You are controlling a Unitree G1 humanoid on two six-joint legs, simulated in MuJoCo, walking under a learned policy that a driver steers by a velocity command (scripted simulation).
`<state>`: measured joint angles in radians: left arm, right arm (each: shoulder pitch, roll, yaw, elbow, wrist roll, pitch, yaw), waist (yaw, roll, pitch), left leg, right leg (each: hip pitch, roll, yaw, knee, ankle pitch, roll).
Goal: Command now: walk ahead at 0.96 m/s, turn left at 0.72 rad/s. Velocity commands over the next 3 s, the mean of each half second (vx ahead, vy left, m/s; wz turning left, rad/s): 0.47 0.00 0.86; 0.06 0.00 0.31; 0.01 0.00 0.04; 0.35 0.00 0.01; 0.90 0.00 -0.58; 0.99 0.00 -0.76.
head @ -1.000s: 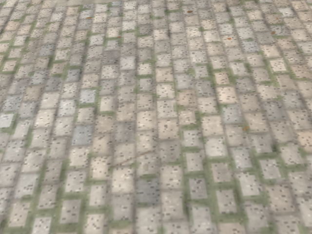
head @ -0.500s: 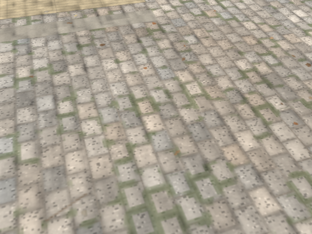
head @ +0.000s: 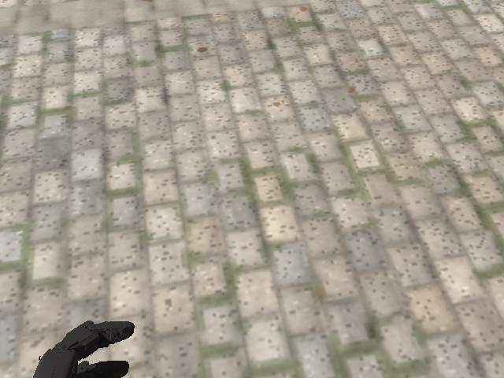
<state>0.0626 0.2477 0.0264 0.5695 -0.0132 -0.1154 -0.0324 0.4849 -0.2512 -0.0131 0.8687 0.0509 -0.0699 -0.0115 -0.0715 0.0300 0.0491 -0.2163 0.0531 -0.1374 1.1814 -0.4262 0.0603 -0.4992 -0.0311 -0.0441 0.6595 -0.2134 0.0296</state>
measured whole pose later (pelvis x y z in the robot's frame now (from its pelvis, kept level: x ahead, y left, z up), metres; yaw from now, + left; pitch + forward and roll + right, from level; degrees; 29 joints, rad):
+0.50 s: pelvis +0.30 +0.05 +0.01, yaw +25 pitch +0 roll -2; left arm -0.01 0.29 0.04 0.65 0.01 -0.05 0.02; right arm 0.24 -0.31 -0.07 0.60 0.01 -0.01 0.02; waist -0.05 -0.02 0.16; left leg -0.42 -0.17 -0.08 0.54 -0.10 0.14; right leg -0.55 0.01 0.15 1.22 -0.41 0.04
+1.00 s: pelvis +0.45 +0.04 +0.02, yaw +34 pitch +1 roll -1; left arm 0.15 0.26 0.04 0.73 0.02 -0.04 0.01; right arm 0.16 -0.25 -0.02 0.62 -0.02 0.02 -0.01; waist 0.01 0.02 0.02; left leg -0.24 -0.14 -0.24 0.56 -0.31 0.03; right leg -0.27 0.01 0.05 0.49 -0.24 0.03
